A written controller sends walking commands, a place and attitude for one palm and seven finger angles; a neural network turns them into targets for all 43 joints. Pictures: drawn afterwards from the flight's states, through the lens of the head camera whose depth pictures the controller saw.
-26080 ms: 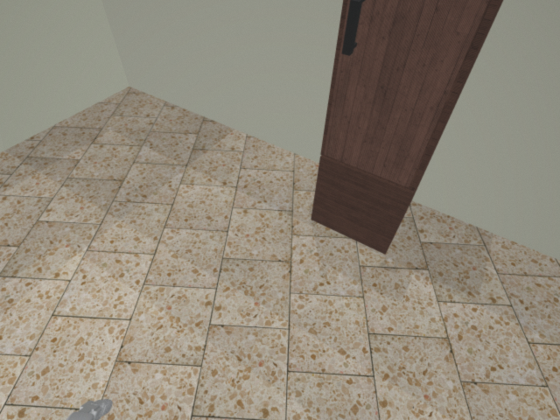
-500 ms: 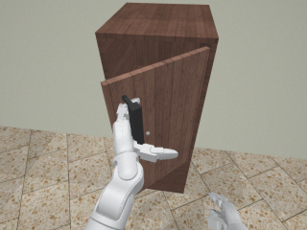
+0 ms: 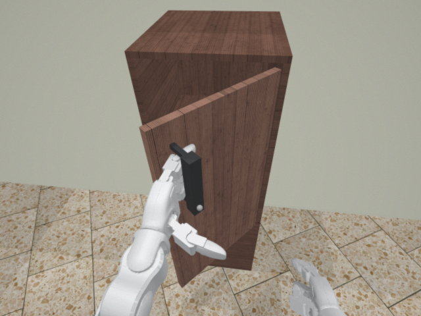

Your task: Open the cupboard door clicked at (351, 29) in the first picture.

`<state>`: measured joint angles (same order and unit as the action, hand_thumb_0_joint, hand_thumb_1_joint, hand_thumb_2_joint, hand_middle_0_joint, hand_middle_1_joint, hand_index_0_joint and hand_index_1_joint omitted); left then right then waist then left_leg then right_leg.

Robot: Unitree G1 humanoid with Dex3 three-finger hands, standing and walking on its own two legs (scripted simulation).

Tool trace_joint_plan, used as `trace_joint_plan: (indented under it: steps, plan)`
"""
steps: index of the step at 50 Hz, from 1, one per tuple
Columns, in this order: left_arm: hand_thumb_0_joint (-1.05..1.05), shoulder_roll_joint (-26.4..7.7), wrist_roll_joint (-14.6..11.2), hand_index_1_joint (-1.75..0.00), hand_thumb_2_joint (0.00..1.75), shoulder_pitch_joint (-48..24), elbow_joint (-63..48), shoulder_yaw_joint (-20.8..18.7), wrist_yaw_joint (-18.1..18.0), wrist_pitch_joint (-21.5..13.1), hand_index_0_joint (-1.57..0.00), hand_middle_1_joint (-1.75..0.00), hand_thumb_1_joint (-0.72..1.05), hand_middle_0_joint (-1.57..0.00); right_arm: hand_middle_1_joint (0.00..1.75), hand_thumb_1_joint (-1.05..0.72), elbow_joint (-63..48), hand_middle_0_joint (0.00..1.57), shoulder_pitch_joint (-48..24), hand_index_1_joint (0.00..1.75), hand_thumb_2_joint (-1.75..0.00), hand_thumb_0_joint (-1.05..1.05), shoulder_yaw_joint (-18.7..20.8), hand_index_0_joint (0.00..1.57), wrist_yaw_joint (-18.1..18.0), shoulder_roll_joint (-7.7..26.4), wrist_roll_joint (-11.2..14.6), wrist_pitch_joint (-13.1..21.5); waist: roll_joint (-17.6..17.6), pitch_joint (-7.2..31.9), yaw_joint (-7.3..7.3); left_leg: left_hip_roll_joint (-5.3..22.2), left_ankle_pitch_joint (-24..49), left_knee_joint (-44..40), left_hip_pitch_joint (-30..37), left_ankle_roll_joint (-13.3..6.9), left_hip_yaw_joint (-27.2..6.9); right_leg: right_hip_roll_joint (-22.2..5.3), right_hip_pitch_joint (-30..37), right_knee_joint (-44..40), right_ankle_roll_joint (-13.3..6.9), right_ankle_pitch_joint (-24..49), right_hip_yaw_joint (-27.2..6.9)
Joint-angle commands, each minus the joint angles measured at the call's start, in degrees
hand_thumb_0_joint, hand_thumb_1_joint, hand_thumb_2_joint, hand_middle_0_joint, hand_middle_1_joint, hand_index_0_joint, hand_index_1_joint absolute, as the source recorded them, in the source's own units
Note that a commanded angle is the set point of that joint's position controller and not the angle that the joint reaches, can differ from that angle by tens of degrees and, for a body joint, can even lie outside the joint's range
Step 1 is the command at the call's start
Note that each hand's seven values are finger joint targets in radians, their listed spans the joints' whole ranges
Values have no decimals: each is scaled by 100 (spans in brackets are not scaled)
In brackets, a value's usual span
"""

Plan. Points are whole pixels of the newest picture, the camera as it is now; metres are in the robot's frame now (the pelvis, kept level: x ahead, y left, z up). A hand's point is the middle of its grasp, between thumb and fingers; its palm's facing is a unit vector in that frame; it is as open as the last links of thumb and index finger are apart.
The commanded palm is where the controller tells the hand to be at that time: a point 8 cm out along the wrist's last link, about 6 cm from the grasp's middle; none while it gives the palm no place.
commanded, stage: slide the hand sideways off the handle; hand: left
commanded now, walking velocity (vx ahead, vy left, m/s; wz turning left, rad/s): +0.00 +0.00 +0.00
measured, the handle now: (186, 179) +0.32 +0.08 +0.14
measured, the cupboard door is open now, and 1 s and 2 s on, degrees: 48 49 49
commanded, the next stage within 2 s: draw the hand back to the body in 0.82 s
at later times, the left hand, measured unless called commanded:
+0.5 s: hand (167, 236) +0.20 +0.09 +0.14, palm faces -0.03 -1.00 -0.05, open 16.3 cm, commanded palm +0.16 +0.14 +0.14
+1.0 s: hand (139, 255) +0.17 +0.12 +0.14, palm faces -0.03 -1.00 -0.05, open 16.3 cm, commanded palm +0.13 +0.17 +0.15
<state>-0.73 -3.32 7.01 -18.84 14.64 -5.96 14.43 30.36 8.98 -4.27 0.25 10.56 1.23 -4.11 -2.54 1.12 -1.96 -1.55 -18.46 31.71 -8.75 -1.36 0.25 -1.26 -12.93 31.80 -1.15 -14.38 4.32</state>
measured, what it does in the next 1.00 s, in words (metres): stands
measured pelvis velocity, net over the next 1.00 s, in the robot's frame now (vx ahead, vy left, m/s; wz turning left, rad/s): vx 0.01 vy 0.00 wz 0.01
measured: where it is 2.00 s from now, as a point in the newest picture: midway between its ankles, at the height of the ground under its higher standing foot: outside the picture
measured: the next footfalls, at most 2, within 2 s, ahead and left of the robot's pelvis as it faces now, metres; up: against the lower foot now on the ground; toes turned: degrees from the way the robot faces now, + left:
none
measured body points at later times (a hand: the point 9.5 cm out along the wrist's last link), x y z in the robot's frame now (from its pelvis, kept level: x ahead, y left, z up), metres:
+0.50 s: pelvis +0.02 -0.02 +0.00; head -0.01 -0.04 +0.45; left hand +0.20 +0.14 +0.15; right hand +0.23 -0.22 -0.06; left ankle -0.01 +0.10 -0.73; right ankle +0.04 -0.11 -0.73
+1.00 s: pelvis +0.01 +0.00 -0.01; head -0.02 -0.02 +0.44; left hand +0.16 +0.17 +0.15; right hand +0.21 -0.21 -0.06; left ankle -0.01 +0.10 -0.73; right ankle +0.04 -0.11 -0.73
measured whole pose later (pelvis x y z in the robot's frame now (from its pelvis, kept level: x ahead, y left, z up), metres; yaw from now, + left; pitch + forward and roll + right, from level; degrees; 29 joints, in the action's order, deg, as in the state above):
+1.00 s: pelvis +0.01 +0.00 -0.01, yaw +1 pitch -3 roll -1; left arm -10.1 -10.4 35.5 -36.8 1.4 7.6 2.4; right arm 29.7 14.6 -3.7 -1.8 12.8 2.1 12.4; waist -3.6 2.5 -2.7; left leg -0.2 -22.0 37.9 -13.4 -0.9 -1.1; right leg -0.1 -16.0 35.1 -1.5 -16.7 5.7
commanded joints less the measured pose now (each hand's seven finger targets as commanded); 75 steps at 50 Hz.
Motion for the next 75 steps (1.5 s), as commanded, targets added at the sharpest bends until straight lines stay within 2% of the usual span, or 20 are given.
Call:
trace_joint_plan:
  steps: [1,5,6,15,20,22,25,29,32,35,38,46,51,57,60,66,71,72,74,75]
  plan:
    - [0,-100,228,-30,30,-801,-1662,-11,-10,-456,-15,-30,-50,-15,30,-90,-1199,20,-1079,30,-90,0,189,20,26,442,-42,299,516,528,-76,160,802,-611,-303,3,-234,64,337,-560,-130,255,-134]
    - [0,-291,161,-30,30,-498,-2040,-205,134,-462,-15,-30,-50,-15,30,-90,-1315,20,-1111,30,-90,0,159,20,-32,415,-43,278,526,576,-84,124,833,-529,-250,-57,-120,40,451,-688,-99,366,-268]
    - [0,-376,123,-30,30,-287,-1954,-343,170,-457,-15,-30,-50,-15,30,-90,-1298,20,-1106,30,-90,0,157,20,-39,422,-30,272,342,484,-103,123,813,-531,-293,-36,-123,43,420,-700,-117,314,-252]
    - [0,-691,-226,-30,30,867,-2690,-781,546,-727,-15,-30,-50,-15,30,-90,-1336,20,-829,30,-90,0,193,20,-99,487,-2,564,529,717,-87,145,1209,-379,-230,-74,-49,67,608,-601,-19,1028,-267]
    - [0,-894,-285,-30,30,1593,-3005,-976,769,-897,-15,-30,-50,-15,30,-90,-1376,20,-671,30,-90,0,230,20,-100,531,15,753,300,531,-66,149,1261,-263,-309,-84,-19,57,457,-558,-1,1190,-283]
    - [0,-1001,-353,-30,30,1809,-3010,-1116,838,-966,-15,-30,-50,-15,30,-90,-1363,20,-607,30,-90,0,228,20,-121,561,25,835,206,390,-49,149,1179,-253,-381,-73,-34,60,361,-558,-9,1062,-271]
    - [0,-1187,-471,-30,30,1954,-2970,-1416,986,-1073,-15,-30,-50,-15,30,-90,-1336,20,-531,30,-90,0,239,20,-197,586,24,979,537,254,-30,141,990,-133,-491,-88,-35,29,233,-708,44,698,-389]
    - [0,-1283,-664,-30,30,2232,-3022,-1655,1168,-1280,-15,-30,-50,-15,30,-90,-1290,20,-426,30,-90,0,273,20,-249,636,47,1263,491,301,-43,140,949,-29,-486,-79,-59,8,151,-724,52,495,-409]
    - [0,-1215,-783,-30,30,2522,-3133,-1587,1330,-1422,-15,-30,-50,-15,30,-90,-1275,20,-363,30,-90,0,267,20,-231,662,69,1465,158,340,-44,138,1017,-38,-517,-63,-86,15,149,-574,33,700,-289]
    - [0,-1394,-815,-30,30,2645,-3097,-1780,1441,-1477,-15,-30,-50,-15,30,-90,-1223,20,-314,30,-90,0,280,20,-238,695,75,1621,326,343,-57,140,973,-19,-661,-61,-129,27,149,-517,45,658,-285]
    - [0,-1384,-829,-30,30,2864,-3064,-1831,1467,-1545,-15,-30,-50,-15,30,-90,-1206,20,-321,30,-90,0,304,20,-229,687,94,1745,220,219,-78,142,865,-10,-714,-51,-139,37,44,-508,28,473,-258]
    - [0,-1175,-779,-30,30,2383,-3170,-1450,1367,-1685,-15,-30,-50,-15,30,-90,-1157,20,-271,30,-90,0,290,20,-232,739,92,2083,132,151,-22,138,423,-82,-812,-42,-269,63,-191,-396,21,-127,-109]
    - [0,-1442,-600,-30,30,2374,-3099,-1727,1240,-1535,-15,-30,-50,-15,30,-90,-1126,20,-326,30,-90,0,274,20,-245,711,83,2058,66,115,-121,159,303,-217,-908,-14,-302,60,-127,-339,-13,-279,-70]
    - [0,-1444,-834,-30,30,2305,-3081,-1972,1347,-1277,-15,-30,-50,-15,30,-90,-1119,20,-431,30,-90,0,216,20,-294,703,128,1976,59,152,-141,189,524,-306,-824,28,-303,93,1,-329,-13,76,9]
    - [0,-1597,-972,-30,30,2209,-3164,-2170,1453,-1228,-15,-30,-50,-15,30,-90,-1105,20,-438,30,-90,0,210,20,-316,736,146,2021,191,265,-148,186,584,-306,-775,37,-325,123,58,-335,0,173,15]
    - [0,-1854,-1052,-30,30,2010,-2960,-2535,1577,-1170,-15,-30,-50,-15,30,-90,-993,20,-450,30,-90,0,211,20,-367,771,162,2072,12,166,-159,164,581,-337,-715,45,-317,134,45,-441,-16,150,-21]
    - [0,-2036,-1197,-30,37,1643,-2655,-2853,1701,-1085,-16,-30,-32,-16,30,-90,-892,20,-467,30,-90,0,188,20,-445,803,192,2099,-104,44,-143,173,484,-400,-653,49,-333,141,12,-592,-26,-5,-50]
    - [0,-2622,-273,-30,39,1401,-3249,-2915,850,-1665,-16,-30,-29,-16,30,-90,-976,20,-472,30,-90,0,231,20,-512,707,-10,2102,-86,-194,-233,200,485,-559,-913,16,-301,108,265,-706,-53,59,-225]
    - [0,-1942,-195,-30,42,2402,-2430,-2669,406,-1794,-16,-30,-22,-16,30,-90,-813,20,-333,30,-90,0,251,20,-491,649,-96,2055,308,-334,-185,222,521,-616,-884,66,-274,67,249,-776,-80,49,-241]
    - [0,-1983,-110,-30,43,2366,-2570,-2650,324,-1885,-16,-30,-18,-16,30,-90,-803,20,-354,30,-90,0,266,20,-457,672,-95,1989,135,-193,-197,242,629,-645,-763,58,-263,55,356,-763,-84,157,-248]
